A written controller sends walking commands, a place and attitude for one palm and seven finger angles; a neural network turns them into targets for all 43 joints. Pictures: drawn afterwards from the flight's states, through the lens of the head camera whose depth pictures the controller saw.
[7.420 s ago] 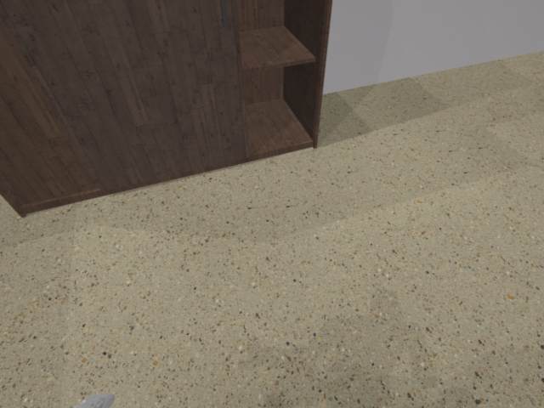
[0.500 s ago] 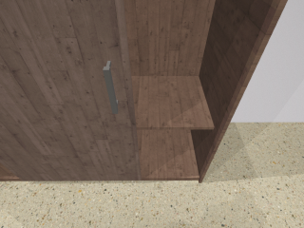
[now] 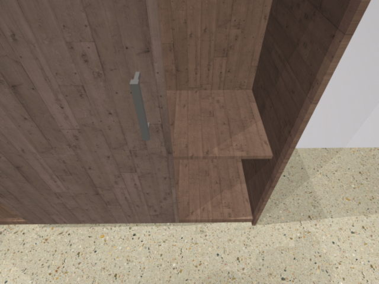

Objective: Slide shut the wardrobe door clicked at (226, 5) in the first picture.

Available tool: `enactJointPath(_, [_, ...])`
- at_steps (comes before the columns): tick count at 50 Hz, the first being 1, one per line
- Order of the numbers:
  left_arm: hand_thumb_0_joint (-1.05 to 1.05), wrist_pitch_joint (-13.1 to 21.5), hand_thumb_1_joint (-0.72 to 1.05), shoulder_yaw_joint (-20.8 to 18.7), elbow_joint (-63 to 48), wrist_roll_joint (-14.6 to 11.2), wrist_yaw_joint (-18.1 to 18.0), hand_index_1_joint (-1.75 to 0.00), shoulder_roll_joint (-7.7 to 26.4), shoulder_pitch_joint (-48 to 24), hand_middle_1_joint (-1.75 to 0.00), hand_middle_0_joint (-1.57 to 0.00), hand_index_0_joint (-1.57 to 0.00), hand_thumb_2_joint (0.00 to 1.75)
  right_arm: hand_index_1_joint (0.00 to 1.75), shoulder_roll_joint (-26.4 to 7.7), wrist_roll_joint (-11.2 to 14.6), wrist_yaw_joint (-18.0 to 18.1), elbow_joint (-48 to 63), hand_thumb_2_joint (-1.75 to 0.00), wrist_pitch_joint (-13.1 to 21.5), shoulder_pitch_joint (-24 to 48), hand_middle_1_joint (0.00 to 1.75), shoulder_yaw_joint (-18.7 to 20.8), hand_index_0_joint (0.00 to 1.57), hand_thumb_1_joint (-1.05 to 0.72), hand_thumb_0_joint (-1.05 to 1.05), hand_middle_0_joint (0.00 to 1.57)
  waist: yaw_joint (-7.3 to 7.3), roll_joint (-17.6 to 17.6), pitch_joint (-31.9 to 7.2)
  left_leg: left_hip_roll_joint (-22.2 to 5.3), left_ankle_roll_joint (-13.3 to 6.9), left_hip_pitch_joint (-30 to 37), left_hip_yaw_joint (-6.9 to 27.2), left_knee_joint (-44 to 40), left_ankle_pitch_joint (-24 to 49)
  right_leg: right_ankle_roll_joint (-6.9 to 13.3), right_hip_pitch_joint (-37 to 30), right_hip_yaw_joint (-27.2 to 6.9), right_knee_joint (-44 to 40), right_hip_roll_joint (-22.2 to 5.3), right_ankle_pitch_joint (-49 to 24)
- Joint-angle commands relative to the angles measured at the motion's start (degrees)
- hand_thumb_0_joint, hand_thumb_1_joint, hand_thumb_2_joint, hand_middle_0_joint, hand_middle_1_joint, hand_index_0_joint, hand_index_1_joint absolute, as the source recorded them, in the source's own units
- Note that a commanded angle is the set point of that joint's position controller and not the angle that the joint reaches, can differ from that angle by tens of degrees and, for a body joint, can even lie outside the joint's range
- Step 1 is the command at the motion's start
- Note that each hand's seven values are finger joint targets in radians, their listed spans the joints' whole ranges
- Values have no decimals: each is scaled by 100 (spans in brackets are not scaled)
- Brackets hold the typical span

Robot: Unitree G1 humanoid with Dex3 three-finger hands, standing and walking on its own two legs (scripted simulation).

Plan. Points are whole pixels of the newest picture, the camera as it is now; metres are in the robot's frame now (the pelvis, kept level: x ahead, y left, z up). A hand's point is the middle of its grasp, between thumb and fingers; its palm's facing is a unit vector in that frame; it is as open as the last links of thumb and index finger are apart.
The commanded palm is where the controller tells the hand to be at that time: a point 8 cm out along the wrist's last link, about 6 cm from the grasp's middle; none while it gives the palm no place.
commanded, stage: come to a stop and stand still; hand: left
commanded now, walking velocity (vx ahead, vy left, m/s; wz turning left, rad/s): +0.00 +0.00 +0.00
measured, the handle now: (142, 108) +0.51 +0.15 +0.09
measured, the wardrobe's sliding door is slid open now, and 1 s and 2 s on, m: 0.40 0.40 0.40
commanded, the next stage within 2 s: look again from close up in 0.34 s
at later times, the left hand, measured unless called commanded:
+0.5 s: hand out of the picture +0.02 +0.19 -0.17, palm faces -0.01 -0.98 -0.19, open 7.4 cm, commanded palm none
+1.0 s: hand out of the picture +0.00 +0.19 -0.17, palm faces -0.01 -0.98 -0.18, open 7.4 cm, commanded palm none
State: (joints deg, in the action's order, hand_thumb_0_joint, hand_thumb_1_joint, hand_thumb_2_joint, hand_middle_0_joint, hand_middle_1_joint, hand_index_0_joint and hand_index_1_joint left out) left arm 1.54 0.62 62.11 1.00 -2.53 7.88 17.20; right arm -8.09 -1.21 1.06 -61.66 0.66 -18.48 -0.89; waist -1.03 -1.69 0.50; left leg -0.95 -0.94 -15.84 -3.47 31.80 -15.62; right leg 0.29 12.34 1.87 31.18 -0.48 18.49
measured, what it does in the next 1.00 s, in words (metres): stands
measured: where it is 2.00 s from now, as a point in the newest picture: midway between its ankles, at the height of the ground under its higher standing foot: outside the picture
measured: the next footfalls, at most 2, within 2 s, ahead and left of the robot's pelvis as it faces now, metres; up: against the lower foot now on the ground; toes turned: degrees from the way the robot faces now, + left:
none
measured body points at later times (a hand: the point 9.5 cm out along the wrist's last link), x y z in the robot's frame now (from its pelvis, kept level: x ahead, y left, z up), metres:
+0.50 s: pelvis +0.02 +0.02 +0.01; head +0.02 +0.03 +0.46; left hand +0.02 +0.24 -0.16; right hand +0.05 -0.22 -0.15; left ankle +0.02 +0.11 -0.73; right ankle -0.02 -0.12 -0.73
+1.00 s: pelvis +0.02 +0.02 +0.01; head +0.03 +0.03 +0.46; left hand +0.00 +0.24 -0.16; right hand +0.01 -0.20 -0.15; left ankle +0.02 +0.11 -0.73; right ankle -0.02 -0.12 -0.73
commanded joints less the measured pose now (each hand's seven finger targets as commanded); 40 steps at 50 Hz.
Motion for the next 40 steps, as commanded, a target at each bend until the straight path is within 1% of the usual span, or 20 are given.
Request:
enactJointPath(1, [0, 69, 90, -114, -247, -29, -12, -30, 575, 352, -30, -20, -20, 90, 30, -591, 26, 33, 220, -90, 178, -146, 30, 113, 20, -90, 0, 20, 107, 251, 199, -502, -140, 129, 586, -705, 1141, 196, 110, -483, -525, -436, -940])
enactJointPath(5, [0, 61, 90, -125, -264, -21, -13, -30, 690, 301, -30, -20, -20, 90, 30, -666, 33, 40, 161, -90, 177, -7, 30, 119, 20, -90, 0, 20, 107, 276, 161, -495, -141, 292, 529, -737, 1382, 166, 15, -487, -552, -487, -1311])
enactJointPath(7, [0, 37, 90, -124, -268, -24, -9, -30, 723, 276, -30, -20, -20, 90, 30, -715, 33, 42, 147, -90, 169, 76, 30, 120, 20, -90, 0, 20, 122, 168, 216, -497, -137, 329, 532, -805, 1276, 151, 53, -499, -601, -482, -1179])
enactJointPath(8, [0, 28, 90, -123, -270, -22, -6, -30, 737, 271, -30, -20, -20, 90, 30, -719, 36, 42, 150, -90, 167, 108, 30, 122, 20, -90, 0, 20, 118, 157, 233, -510, -143, 354, 533, -845, 1251, 148, 58, -495, -630, -481, -1138])
enactJointPath(9, [0, 30, 90, -119, -274, -11, -5, -30, 766, 259, -30, -20, -20, 90, 30, -709, 40, 39, 142, -90, 161, 124, 30, 126, 20, -90, 0, 20, 130, 265, 260, -508, -153, 307, 529, -841, 1225, 133, -6, -465, -665, -483, -1167])
enactJointPath(12, [0, 11, 90, -117, -266, -14, 8, -30, 801, 238, -30, -20, -20, 90, 30, -778, 41, 36, 144, -90, 155, 230, 30, 127, 20, -90, 0, 20, 121, 169, 246, -494, -137, 386, 524, -913, 1107, 127, 45, -512, -718, -502, -1092])
enactJointPath(17, [0, 2, 90, -117, -230, -10, 22, -30, 831, 243, -30, -20, -20, 90, 30, -834, 45, 37, 125, -90, 161, 342, 30, 134, 20, -90, 0, 20, 131, 73, 164, -509, -143, 525, 503, -931, 1241, 104, -4, -497, -759, -517, -1213])
enactJointPath(19, [0, 10, 90, -119, -211, -5, 22, -30, 837, 264, -30, -20, -20, 90, 30, -815, 52, 44, 96, -90, 163, 307, 30, 135, 20, -90, 0, 20, 132, 201, 68, -529, -161, 570, 499, -919, 1348, 96, -116, -462, -777, -519, -1322])
enactJointPath(20, [0, 7, 90, -119, -210, -5, 20, -30, 843, 250, -30, -20, -20, 90, 30, -842, 56, 42, 96, -90, 164, 339, 30, 141, 20, -90, 0, 20, 126, 175, 80, -514, -150, 574, 495, -913, 1373, 93, -102, -486, -769, -532, -1373])
enactJointPath(23, [0, -10, 90, -113, -160, -9, 20, -30, 808, 274, -30, -20, -20, 90, 30, -846, 53, 48, 52, -90, 162, 331, 30, 136, 20, -90, 0, 20, 125, 59, 117, -536, -152, 619, 506, -992, 1363, 87, -67, -471, -799, -518, -1244])
enactJointPath(24, [0, -5, 90, -112, -151, -5, 20, -30, 818, 305, -30, -20, -20, 90, 30, -815, 66, 49, 35, -90, 159, 318, 30, 133, 20, -90, 0, 20, 140, 195, 113, -543, -171, 598, 505, -975, 1348, 76, -130, -434, -823, -526, -1260])
enactJointPath(25, [0, -7, 90, -104, -129, -8, 20, -30, 803, 316, -30, -20, -20, 90, 30, -833, 67, 49, 28, -90, 156, 348, 30, 132, 20, -90, 0, 20, 137, 215, 162, -526, -162, 597, 505, -978, 1296, 76, -80, -468, -835, -537, -1275])
enactJointPath(28, [0, -19, 90, -98, -87, -7, 22, -30, 767, 326, -30, -20, -20, 90, 30, -810, 63, 47, -10, -90, 147, 304, 30, 131, 20, -90, 0, 20, 129, 158, 221, -536, -156, 579, 507, -1073, 1147, 74, -56, -443, -869, -535, -1134])
enactJointPath(29, [0, -19, 90, -94, -76, -6, 23, -30, 766, 365, -30, -20, -20, 90, 30, -787, 72, 49, -27, -90, 139, 312, 30, 129, 20, -90, 0, 20, 141, 224, 249, -530, -171, 560, 518, -1068, 1079, 73, -78, -442, -900, -527, -1111])
enactJointPath(31, [0, -29, 90, -90, -63, -8, 24, -30, 753, 391, -30, -20, -20, 90, 30, -796, 66, 48, -37, -90, 145, 277, 30, 124, 20, -90, 0, 20, 133, 117, 213, -528, -165, 569, 519, -1118, 1021, 76, -67, -451, -890, -530, -1054])
enactJointPath(33, [0, -31, 90, -87, -32, -9, 22, -30, 723, 419, -30, -20, -20, 90, 30, -778, 67, 49, -67, -90, 145, 260, 30, 121, 20, -90, 0, 20, 138, 132, 240, -532, -170, 574, 527, -1144, 1024, 76, -59, -441, -901, -533, -1044])
enactJointPath(34, [0, -22, 90, -87, -26, -8, 22, -30, 738, 431, -30, -20, -20, 90, 30, -748, 79, 52, -83, -90, 141, 235, 30, 119, 20, -90, 0, 20, 148, 239, 245, -529, -178, 532, 525, -1125, 1020, 76, -127, -431, -930, -533, -1071])
enactJointPath(38, [0, -29, 90, -82, 10, -15, 15, -30, 679, 471, -30, -20, -20, 90, 30, -748, 70, 56, -116, -90, 150, 181, 30, 121, 20, -90, 0, 20, 142, 169, 207, -535, -177, 608, 535, -1167, 1074, 72, -86, -420, -907, -542, -1050])
enactJointPath(39, [0, -28, 90, -86, 11, -10, 14, -30, 685, 473, -30, -20, -20, 90, 30, -712, 78, 56, -136, -90, 141, 163, 30, 115, 20, -90, 0, 20, 150, 257, 257, -536, -186, 540, 530, -1158, 1013, 73, -125, -403, -924, -535, -1033])
enactJointPath(40, [0, -35, 90, -83, 17, -10, 13, -30, 656, 483, -30, -20, -20, 90, 30, -718, 74, 56, -133, -90, 140, 172, 30, 120, 20, -90, 0, 20, 144, 237, 283, -523, -179, 529, 540, -1186, 935, 76, -80, -418, -926, -538, -986])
